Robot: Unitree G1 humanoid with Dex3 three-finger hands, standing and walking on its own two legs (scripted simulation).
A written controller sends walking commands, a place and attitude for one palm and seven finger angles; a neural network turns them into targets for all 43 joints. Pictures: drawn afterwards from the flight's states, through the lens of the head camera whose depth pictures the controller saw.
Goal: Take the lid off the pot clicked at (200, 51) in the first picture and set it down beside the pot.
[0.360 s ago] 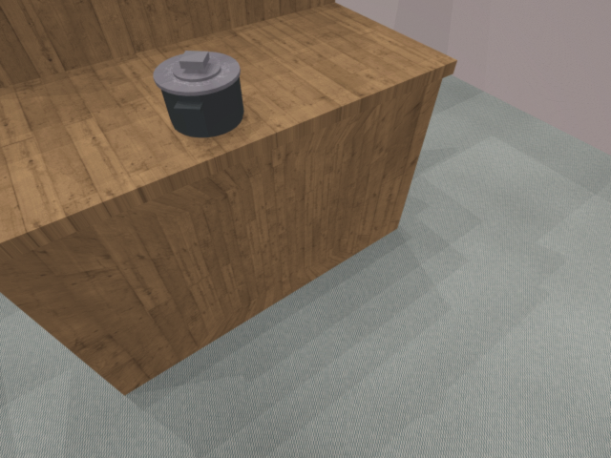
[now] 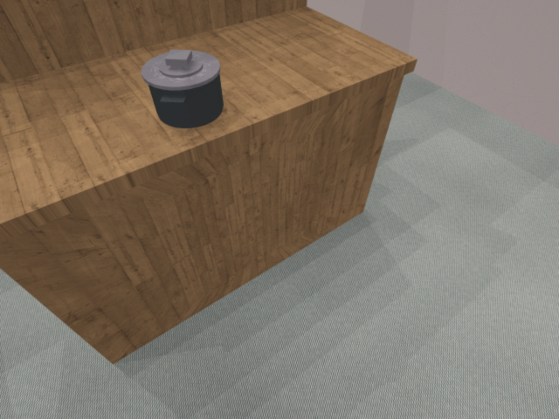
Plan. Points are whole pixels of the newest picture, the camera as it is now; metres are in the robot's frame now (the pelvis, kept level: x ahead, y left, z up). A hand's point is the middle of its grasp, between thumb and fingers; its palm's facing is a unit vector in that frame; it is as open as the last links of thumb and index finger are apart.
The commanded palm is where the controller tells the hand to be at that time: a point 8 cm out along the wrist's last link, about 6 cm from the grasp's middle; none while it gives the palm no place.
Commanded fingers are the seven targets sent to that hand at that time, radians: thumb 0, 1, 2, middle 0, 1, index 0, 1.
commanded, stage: look at it before walking up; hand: left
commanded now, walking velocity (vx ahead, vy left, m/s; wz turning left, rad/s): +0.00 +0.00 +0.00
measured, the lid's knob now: (179, 57) +0.80 +0.27 +0.13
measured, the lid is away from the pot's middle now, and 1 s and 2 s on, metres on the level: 0.00 0.00 0.00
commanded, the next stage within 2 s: walk to a spot facing it in 0.28 s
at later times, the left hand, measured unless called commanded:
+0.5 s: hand out of the picture +0.00 +0.17 -0.18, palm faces +0.01 -0.98 -0.19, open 7.4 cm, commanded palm none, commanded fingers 0.00 0.90 0.90 -0.20 -0.30 -0.20 -0.30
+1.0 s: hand out of the picture +0.08 +0.15 -0.16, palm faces -0.20 -0.94 -0.27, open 7.4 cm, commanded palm none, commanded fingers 0.00 0.90 0.90 -0.20 -0.30 -0.20 -0.30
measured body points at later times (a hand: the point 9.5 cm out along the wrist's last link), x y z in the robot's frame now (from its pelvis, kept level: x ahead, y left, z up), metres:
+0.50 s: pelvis +0.01 +0.00 +0.00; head +0.03 +0.00 +0.45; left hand +0.01 +0.22 -0.16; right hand +0.00 -0.22 -0.16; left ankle -0.02 +0.13 -0.74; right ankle -0.02 -0.11 -0.74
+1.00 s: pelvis +0.01 -0.04 +0.00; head +0.05 -0.07 +0.45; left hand +0.09 +0.20 -0.14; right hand +0.06 -0.31 -0.15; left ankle +0.03 +0.13 -0.66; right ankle -0.02 -0.09 -0.74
